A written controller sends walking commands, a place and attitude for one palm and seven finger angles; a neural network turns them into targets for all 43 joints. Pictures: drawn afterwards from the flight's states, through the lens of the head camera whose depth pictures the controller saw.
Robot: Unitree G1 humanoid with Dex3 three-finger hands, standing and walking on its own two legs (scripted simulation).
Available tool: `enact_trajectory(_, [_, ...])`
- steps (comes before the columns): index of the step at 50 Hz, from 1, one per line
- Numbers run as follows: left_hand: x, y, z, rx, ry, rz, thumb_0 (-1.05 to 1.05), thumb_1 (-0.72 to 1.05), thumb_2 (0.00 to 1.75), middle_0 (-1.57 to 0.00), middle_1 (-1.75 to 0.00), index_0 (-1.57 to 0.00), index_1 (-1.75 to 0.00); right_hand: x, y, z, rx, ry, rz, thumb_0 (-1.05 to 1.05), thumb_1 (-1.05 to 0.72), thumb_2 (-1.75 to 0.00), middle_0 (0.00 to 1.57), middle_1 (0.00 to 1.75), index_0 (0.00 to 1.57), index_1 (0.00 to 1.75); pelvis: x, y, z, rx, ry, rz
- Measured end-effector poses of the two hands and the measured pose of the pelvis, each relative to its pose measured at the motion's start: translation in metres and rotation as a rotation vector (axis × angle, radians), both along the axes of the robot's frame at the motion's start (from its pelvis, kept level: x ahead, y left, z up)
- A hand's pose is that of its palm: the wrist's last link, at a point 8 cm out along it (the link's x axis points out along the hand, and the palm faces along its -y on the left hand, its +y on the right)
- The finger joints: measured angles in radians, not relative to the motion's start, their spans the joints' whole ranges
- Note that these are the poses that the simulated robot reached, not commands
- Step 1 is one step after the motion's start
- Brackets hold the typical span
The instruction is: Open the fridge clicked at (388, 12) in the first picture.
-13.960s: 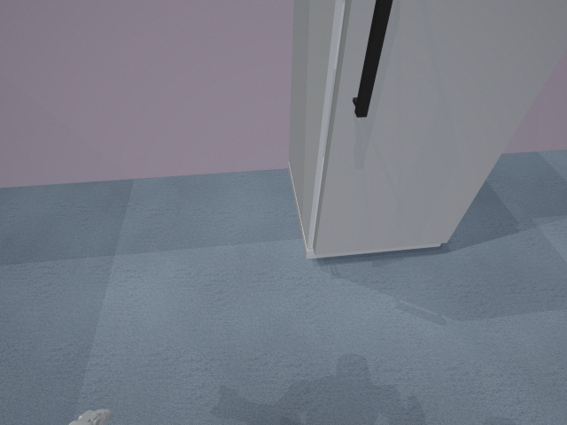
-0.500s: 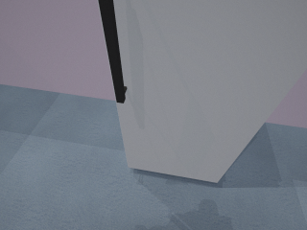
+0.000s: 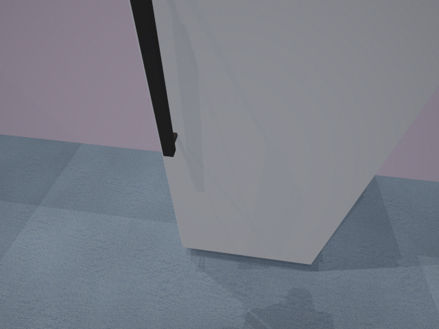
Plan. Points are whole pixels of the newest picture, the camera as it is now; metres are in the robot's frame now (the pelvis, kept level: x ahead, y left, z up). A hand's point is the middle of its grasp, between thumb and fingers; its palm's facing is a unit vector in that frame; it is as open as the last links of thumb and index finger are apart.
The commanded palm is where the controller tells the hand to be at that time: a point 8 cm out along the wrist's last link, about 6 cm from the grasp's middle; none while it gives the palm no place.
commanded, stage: come to a stop and stand still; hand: left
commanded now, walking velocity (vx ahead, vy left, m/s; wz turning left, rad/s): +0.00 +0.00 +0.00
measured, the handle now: (158, 63) +0.52 +0.16 +0.23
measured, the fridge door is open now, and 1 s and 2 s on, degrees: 0 0 0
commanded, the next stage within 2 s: look again from close up in 0.42 s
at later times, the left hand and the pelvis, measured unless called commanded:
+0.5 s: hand out of the picture +0.03 +0.17 -0.18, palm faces +0.05 -0.98 -0.20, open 7.3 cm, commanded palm none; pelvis +0.02 +0.00 +0.00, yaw +1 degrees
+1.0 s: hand out of the picture -0.01 +0.18 -0.17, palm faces +0.05 -0.98 -0.21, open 7.4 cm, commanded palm none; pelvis -0.01 +0.00 +0.00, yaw +1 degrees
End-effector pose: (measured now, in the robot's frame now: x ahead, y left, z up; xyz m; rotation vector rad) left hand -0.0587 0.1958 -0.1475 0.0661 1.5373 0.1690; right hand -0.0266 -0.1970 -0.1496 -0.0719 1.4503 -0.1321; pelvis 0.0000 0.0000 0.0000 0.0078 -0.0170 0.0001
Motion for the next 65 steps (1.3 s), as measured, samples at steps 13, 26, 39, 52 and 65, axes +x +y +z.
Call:
enact_trajectory(13, [0.054,0.007,-0.004,0.023,-0.088,-0.032,0.03,0.93,0.90,-0.20,-0.30,-0.20,-0.29,0.003,-0.007,0.004,-0.023,0.028,-0.006,0.00,-0.90,-0.90,0.19,0.30,0.20,0.30,0.017,-0.005,0.001,-0.010,-0.005,0.010])
enact_trajectory(26, [0.079,0.022,0.002,0.062,-0.140,-0.040,0.01,0.92,0.90,-0.20,-0.30,-0.20,-0.29,0.021,-0.010,0.003,-0.023,0.008,0.012,0.00,-0.90,-0.90,0.19,0.30,0.20,0.30,0.023,-0.005,0.001,-0.012,-0.008,0.017])
enact_trajectory(39, [0.068,0.036,0.003,0.090,-0.214,-0.062,0.01,0.92,0.90,-0.20,-0.30,-0.20,-0.29,0.044,-0.016,-0.005,-0.040,-0.164,0.053,0.01,-0.92,-0.90,0.19,0.30,0.20,0.30,0.000,0.005,-0.007,0.009,-0.045,0.022])
enact_trajectory(52, [0.037,0.026,0.004,0.072,-0.174,-0.042,0.01,0.91,0.90,-0.20,-0.30,-0.20,-0.29,0.002,-0.017,-0.004,-0.017,-0.082,0.052,0.01,-0.91,-0.90,0.19,0.30,0.20,0.30,-0.012,-0.001,-0.004,0.015,-0.039,0.025])
enact_trajectory(65, [0.024,0.006,0.001,0.044,-0.128,-0.026,0.01,0.91,0.90,-0.20,-0.30,-0.20,-0.29,-0.035,-0.016,-0.004,-0.002,0.031,0.027,0.01,-0.90,-0.90,0.19,0.30,0.20,0.30,-0.013,-0.009,-0.003,0.015,-0.032,0.028])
